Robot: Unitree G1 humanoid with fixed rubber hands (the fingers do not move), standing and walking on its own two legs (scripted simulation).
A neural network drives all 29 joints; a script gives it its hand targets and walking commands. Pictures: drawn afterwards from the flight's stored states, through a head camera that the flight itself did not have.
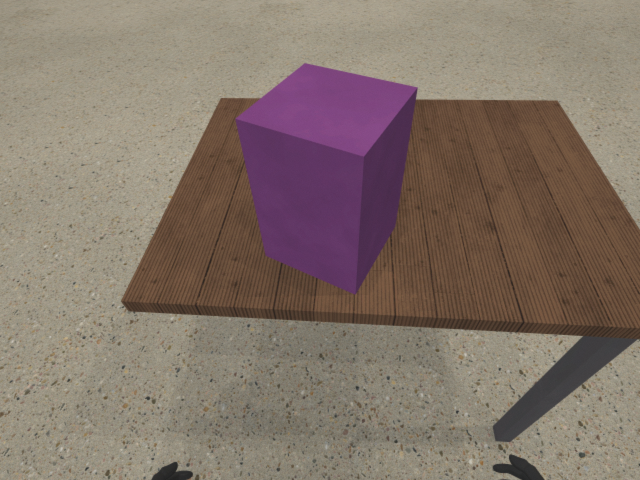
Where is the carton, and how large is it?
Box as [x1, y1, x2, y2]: [235, 63, 417, 294]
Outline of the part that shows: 304,63 235,118 265,254 267,256 355,294 395,224 417,87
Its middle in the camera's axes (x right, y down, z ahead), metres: +0.02 -0.09 +0.59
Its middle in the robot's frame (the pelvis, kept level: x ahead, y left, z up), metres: +0.52 +0.00 +0.09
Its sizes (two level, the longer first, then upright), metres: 0.173 0.168 0.266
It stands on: a table, 0.72 m high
